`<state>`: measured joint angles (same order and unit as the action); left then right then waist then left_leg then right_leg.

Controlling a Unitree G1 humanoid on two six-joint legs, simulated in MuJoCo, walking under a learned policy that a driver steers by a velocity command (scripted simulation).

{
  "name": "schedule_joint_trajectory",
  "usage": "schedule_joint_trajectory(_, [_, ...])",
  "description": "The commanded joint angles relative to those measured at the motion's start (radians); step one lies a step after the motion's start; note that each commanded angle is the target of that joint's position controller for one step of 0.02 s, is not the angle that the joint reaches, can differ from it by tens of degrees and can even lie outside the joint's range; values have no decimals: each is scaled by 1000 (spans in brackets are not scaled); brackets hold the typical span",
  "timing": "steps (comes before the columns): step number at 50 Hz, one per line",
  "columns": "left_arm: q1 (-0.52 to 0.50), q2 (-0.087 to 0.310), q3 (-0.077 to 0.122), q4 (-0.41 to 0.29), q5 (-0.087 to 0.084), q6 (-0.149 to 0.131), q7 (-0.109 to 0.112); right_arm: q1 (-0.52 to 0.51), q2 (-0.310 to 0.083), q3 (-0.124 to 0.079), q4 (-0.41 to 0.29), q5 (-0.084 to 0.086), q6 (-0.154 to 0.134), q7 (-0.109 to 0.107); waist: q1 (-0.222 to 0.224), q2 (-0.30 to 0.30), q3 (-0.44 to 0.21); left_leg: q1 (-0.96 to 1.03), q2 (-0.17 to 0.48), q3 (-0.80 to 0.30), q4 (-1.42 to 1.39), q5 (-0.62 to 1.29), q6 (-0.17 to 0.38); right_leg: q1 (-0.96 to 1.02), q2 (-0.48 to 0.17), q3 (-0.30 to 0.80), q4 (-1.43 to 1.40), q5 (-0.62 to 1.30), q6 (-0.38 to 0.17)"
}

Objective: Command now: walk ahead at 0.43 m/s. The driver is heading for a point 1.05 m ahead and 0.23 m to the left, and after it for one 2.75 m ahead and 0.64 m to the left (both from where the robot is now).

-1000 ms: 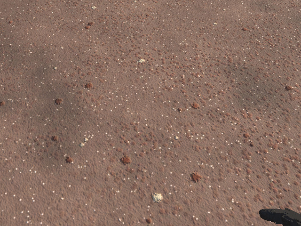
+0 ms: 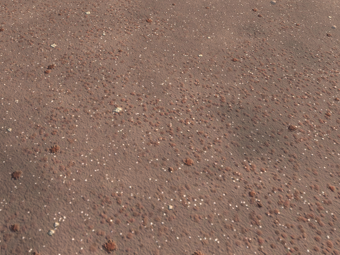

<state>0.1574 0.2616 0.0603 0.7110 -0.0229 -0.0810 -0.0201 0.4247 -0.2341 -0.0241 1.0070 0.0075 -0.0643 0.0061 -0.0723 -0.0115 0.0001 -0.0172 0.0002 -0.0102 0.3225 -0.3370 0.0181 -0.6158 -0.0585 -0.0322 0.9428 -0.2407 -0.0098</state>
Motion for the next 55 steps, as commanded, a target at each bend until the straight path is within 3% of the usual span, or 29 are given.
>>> schedule_joint_trajectory(1, [-158, -2, -16, -110, 1, -13, -15, -38, -197, -36, -61, 5, -9, -22, 3, 123, 83, -118, 179, -103, -192, 339, 154, 72, 23, -25, -260, 177, 16])
schedule_joint_trajectory(5, [-152, 78, 7, -118, -5, -7, -10, -25, -216, -50, -48, 24, -14, -19, 43, 130, 91, -31, 251, -104, -152, 452, 131, 154, 32, 6, -378, 213, -30])
schedule_joint_trajectory(6, [-108, 100, 19, -106, 0, -6, -7, -29, -220, -53, -48, 23, -10, -18, 76, 129, 57, -7, 246, -81, -76, 603, 116, 221, 50, -7, -387, 194, -51])
schedule_joint_trajectory(8, [156, 159, 57, -25, 0, 2, 5, -29, -193, -46, -58, 6, 1, -17, 204, 101, -106, -107, 171, -13, 272, 745, 68, 578, 65, -15, -378, 150, -106])
schedule_joint_trajectory(9, [318, 240, 75, 6, 8, 12, 18, -1, -127, -23, -87, -27, 1, -16, 234, -100, -249, -318, 92, 30, 633, 368, 34, 842, -157, 261, -392, 65, -166])
schedule_joint_trajectory(10, [314, 275, 66, 13, 25, 6, 1, 122, -15, 4, -91, 4, -21, -7, 146, -362, -372, -580, -63, -64, 915, -229, 8, 988, -340, 794, -644, -255, -310])
schedule_joint_trajectory(11, [247, 177, 42, 4, 15, -3, -4, 25, -149, -27, -97, 31, -38, 0, 162, -207, -224, -686, 1, -122, 1018, -200, 25, 865, -311, 797, -725, -389, -261])
schedule_joint_trajectory(12, [166, 141, 29, 0, 9, -10, -5, -77, -186, -40, -128, 47, -45, 3, 148, -134, -86, -724, 49, -97, 1008, -97, 46, 722, -288, 625, -726, -329, -220])
schedule_joint_trajectory(13, [100, 128, 24, -4, 16, -15, -7, -108, -168, -38, -131, 38, -43, -3, 115, -48, -41, -672, 98, -84, 965, -4, 46, 594, -250, 492, -739, -178, -201])
schedule_joint_trajectory(14, [55, 105, 19, -2, 25, -22, -11, -103, -154, -43, -126, 24, -35, -8, 82, -50, -15, -625, 128, -87, 911, 52, 41, 508, -207, 384, -759, -72, -188])
schedule_joint_trajectory(17, [39, 77, 16, 35, 33, -46, -8, -62, -111, -46, -110, 26, 8, -13, 41, -76, -5, -545, 148, -101, 853, 107, 25, 406, -171, 218, -827, 39, -185])
schedule_joint_trajectory(19, [61, 98, 22, 60, 39, -51, 1, -114, -108, -51, -133, 23, 22, -18, 44, -54, 32, -621, 141, -126, 803, 169, 11, 404, -180, 161, -857, 73, -193])
schedule_joint_trajectory(23, [96, 115, 26, 95, 42, -46, 21, -194, -109, -60, -163, 13, 17, -10, 62, -32, 56, -729, 113, -153, 638, 353, -11, 482, -186, 59, -869, 147, -184])
schedule_joint_trajectory(26, [107, 129, 26, 110, 37, -40, 33, -280, -93, -53, -193, 8, 11, 7, 93, -22, 78, -712, 107, -85, 495, 453, -14, 508, -173, -37, -877, 190, -160])
schedule_joint_trajectory(32, [202, 155, 37, 163, 20, 1, 38, -447, -60, -31, -301, 12, 6, 47, 160, -11, 127, -774, 98, 15, 323, 349, 25, 720, -228, -122, -792, 334, -147])
schedule_joint_trajectory(35, [170, 195, 48, 154, 11, 24, 45, -406, -95, -47, -335, 16, 9, 62, 109, -64, 62, -627, 24, 106, 303, 191, 76, 762, -236, -166, -627, 784, -117])
schedule_joint_trajectory(36, [156, 209, 51, 148, 10, 32, 49, -324, -124, -63, -326, 18, 12, 62, 59, -87, 4, -509, -20, 134, 307, 147, 100, 753, -229, -181, -500, 959, -103])
schedule_joint_trajectory(37, [137, 213, 50, 141, 7, 40, 53, -178, -174, -92, -295, 22, 12, 55, -24, -80, -78, -300, -66, 143, 252, 183, 135, 691, -198, -205, -303, 1003, -75])
schedule_joint_trajectory(38, [136, 202, 41, 124, 15, 34, 57, -4, -255, -130, -255, 22, 20, 35, -103, -12, -174, 20, -13, 3, 214, 203, 187, 467, -158, -204, -22, 777, -30])
schedule_joint_trajectory(39, [232, 33, -11, 72, 52, 2, 35, 14, -370, -150, -249, 28, 20, 21, 7, 267, -260, 395, 266, -547, 167, 104, 374, -17, 42, -146, 353, -204, 40])
schedule_joint_trajectory(40, [149, 89, -8, 56, 13, -47, 20, 49, -304, -128, -278, 14, 8, 21, -47, 169, -412, 482, 351, -854, -7, -4, 439, -148, 102, 103, 494, -351, 29])
schedule_joint_trajectory(41, [33, 143, 8, 23, -26, -72, 11, 19, -240, -110, -271, 2, -1, 21, -71, 117, -272, 405, 316, -697, -29, 61, 372, -236, 41, 135, 480, -258, -2])
schedule_joint_trajectory(42, [9, 135, 2, 14, -20, -84, 15, -51, -206, -101, -282, 8, -7, 20, -28, 47, -177, 252, 271, -560, -27, 140, 330, -213, -7, 127, 391, -166, -18])
schedule_joint_trajectory(43, [6, 138, 8, 25, 7, -82, 22, -132, -170, -89, -302, 9, -6, 19, 20, 4, -106, 91, 230, -458, -41, 240, 302, -144, -39, 120, 297, -119, -12])
schedule_joint_trajectory(44, [27, 151, 18, 30, 21, -70, 24, -180, -143, -78, -323, -1, -7, 16, 59, 20, -78, -17, 200, -396, -66, 323, 293, -66, -61, 126, 245, -86, -4])
schedule_joint_trajectory(47, [47, 120, 17, 21, 37, -34, 23, -189, -169, -83, -338, 3, -10, 4, 96, 27, -38, -164, 164, -314, -110, 446, 296, -5, -61, 99, 116, -35, 43])
schedule_joint_trajectory(49, [-27, 100, 9, -8, 41, -26, 27, -160, -200, -92, -333, 7, -9, -10, 79, 34, -7, -216, 132, -261, -120, 469, 279, -11, -41, 80, -29, 75, 71])
schedule_joint_trajectory(52, [-143, 71, -4, -39, 36, -31, 19, -118, -206, -95, -325, 13, 1, -21, 31, 74, 5, -258, 70, -209, -96, 379, 220, 65, 14, 67, -284, 293, 76])
schedule_joint_trajectory(55, [-209, 83, -3, -61, 19, -40, 6, -64, -199, -92, -303, 16, 4, -21, -3, 100, 4, -222, 96, -247, -77, 286, 197, 114, 38, 72, -394, 387, 65])
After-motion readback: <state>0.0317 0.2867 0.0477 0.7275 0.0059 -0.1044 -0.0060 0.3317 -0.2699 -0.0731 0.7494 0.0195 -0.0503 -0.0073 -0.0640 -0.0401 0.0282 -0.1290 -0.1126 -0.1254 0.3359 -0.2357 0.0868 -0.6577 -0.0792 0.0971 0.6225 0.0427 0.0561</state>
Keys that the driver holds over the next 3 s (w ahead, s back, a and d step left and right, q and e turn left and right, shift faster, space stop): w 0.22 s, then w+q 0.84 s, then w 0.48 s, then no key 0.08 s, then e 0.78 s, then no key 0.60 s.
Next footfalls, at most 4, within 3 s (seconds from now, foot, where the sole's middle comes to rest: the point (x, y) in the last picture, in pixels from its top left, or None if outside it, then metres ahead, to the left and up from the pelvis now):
0.16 right None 0.26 -0.15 -0.78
0.76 left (132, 248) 0.53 0.12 -0.78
1.24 right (148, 171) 0.88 0.05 -0.78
1.72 left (75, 154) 0.99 0.40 -0.78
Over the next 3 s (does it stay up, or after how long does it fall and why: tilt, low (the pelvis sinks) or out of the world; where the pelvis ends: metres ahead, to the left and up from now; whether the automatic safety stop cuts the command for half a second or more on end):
stays up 0.97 0.23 0.00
